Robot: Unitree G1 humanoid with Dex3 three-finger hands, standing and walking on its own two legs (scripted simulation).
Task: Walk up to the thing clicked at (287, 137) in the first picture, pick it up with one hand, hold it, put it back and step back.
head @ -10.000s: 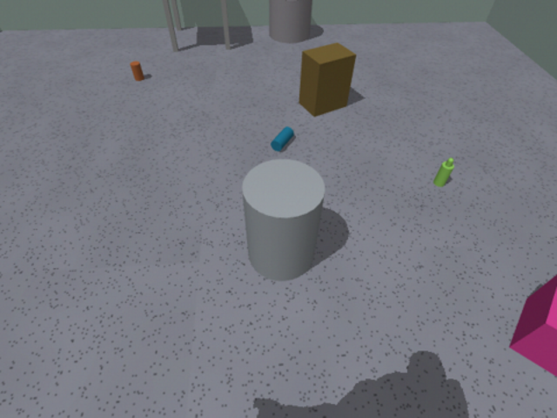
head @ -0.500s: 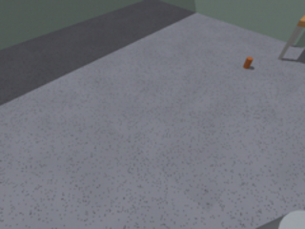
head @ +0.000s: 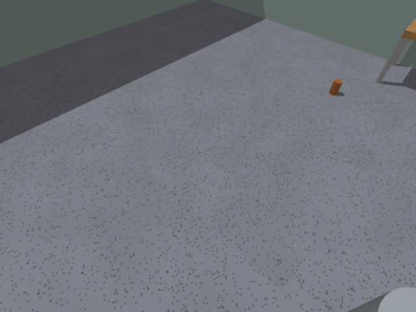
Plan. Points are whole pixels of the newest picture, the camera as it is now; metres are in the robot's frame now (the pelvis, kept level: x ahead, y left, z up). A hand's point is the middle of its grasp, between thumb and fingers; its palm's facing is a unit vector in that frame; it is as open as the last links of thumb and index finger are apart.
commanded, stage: stand
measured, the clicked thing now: out of the picture +0.62 -1.20 -0.75
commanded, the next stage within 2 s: walk up in 0.46 s
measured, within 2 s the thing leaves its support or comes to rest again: neither
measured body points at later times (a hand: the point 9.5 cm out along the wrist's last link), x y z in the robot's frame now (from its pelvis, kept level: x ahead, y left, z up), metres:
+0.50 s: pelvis +0.00 +0.00 +0.00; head +0.01 +0.00 +0.45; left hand +0.08 +0.31 -0.13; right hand +0.08 -0.30 -0.13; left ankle -0.03 +0.15 -0.75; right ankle +0.02 -0.12 -0.75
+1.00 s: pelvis +0.15 -0.08 -0.01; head +0.16 -0.10 +0.44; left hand +0.24 +0.23 -0.11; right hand +0.18 -0.42 -0.13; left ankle +0.25 +0.06 -0.70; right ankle +0.12 -0.18 -0.75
